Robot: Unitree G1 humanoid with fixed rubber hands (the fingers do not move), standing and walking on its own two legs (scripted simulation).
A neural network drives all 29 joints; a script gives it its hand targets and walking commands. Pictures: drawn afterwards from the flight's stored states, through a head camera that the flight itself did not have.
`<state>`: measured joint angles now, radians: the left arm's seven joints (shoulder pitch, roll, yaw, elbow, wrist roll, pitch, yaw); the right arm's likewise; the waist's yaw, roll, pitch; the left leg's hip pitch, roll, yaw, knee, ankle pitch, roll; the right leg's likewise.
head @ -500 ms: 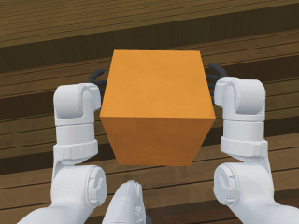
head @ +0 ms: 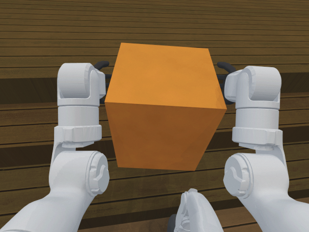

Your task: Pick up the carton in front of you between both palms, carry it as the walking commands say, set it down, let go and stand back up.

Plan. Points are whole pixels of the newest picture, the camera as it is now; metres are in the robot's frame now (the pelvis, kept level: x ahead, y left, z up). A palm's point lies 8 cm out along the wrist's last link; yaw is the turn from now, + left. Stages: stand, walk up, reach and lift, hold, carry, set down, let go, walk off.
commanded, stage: carry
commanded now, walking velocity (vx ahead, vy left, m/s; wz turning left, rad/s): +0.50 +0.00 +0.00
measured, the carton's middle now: (160, 111) +0.39 +0.02 +0.14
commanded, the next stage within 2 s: none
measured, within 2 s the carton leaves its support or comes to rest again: neither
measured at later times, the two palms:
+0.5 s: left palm out of the picture +0.66 +0.17 +0.38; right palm out of the picture +0.68 -0.13 +0.37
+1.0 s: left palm out of the picture +0.99 +0.17 +0.54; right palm out of the picture +0.98 -0.13 +0.55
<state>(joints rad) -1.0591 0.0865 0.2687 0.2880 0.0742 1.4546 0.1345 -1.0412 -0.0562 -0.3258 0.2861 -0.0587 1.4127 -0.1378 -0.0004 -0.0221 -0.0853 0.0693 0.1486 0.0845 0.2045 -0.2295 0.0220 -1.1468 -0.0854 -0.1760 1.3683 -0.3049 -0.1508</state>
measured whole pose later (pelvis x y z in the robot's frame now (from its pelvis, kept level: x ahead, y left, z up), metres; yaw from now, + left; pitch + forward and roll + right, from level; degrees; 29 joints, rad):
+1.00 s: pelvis +0.60 +0.01 +0.34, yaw +0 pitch +4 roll -4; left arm -1.01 0.06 0.27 0.18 0.09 1.42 0.13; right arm -0.98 -0.04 -0.31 0.17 -0.04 1.39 -0.15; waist -0.03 -0.02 -0.05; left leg 0.07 0.12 0.09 0.21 -0.25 0.03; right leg -1.19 -0.07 -0.18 1.42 -0.34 -0.16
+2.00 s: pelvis +1.19 +0.08 +0.64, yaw +0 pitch +5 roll +0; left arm -0.99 0.08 0.30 0.23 0.08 1.41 0.12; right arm -0.97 0.00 -0.28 0.20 -0.09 1.41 -0.16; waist -0.03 -0.02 -0.09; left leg -0.21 0.03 0.14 0.56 -0.42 0.02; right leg -0.64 -0.04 -0.10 0.67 -0.15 -0.06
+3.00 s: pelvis +1.78 +0.08 +0.65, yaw +2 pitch +4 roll -1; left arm -0.22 -0.14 0.11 -0.19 0.15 1.21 0.10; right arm -0.20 0.14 -0.14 -0.24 -0.14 1.26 -0.09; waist 0.00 0.03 -0.18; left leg -0.26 0.08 0.07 0.94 -0.48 -0.02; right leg -0.42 -0.05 -0.23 0.53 -0.17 -0.08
